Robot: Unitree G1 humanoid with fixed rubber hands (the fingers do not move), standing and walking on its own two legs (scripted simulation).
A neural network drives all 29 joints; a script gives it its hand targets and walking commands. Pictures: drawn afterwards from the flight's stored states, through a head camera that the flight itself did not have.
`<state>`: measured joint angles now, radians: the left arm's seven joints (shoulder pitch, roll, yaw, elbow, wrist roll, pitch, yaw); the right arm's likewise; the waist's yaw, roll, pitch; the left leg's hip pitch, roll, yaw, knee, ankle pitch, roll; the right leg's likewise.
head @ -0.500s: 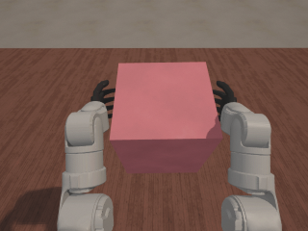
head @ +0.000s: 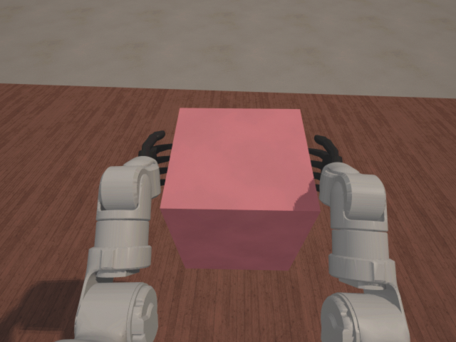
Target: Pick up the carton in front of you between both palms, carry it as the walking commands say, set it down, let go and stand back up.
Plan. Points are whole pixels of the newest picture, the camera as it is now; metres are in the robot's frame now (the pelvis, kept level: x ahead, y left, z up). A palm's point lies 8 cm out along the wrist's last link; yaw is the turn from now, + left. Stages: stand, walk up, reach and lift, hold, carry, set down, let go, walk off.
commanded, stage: carry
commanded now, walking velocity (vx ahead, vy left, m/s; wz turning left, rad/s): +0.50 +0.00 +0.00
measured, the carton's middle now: (238, 195) +0.37 +0.01 +0.05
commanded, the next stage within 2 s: none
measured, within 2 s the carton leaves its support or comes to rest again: neither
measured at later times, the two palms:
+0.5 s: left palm (189, 84) +0.68 +0.14 +0.09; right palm (308, 86) +0.69 -0.16 +0.09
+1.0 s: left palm (193, 49) +0.99 +0.18 +0.03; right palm (281, 51) +0.99 -0.12 +0.03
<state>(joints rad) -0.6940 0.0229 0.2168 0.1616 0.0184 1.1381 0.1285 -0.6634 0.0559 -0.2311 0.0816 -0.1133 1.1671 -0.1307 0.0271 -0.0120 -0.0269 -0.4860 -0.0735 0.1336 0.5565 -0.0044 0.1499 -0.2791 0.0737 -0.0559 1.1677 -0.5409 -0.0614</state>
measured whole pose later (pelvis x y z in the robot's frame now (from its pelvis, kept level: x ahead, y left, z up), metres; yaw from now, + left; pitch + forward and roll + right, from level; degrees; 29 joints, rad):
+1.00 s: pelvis +0.63 +0.01 -0.10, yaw -1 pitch +4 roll +0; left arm -0.67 0.03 0.20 0.23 0.02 1.13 0.12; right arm -0.65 0.05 -0.22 0.17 -0.11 1.16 -0.13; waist 0.03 -0.01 -0.09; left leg -0.48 -0.07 0.11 0.54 -0.04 0.15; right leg -0.26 0.09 -0.06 1.14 -0.54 -0.06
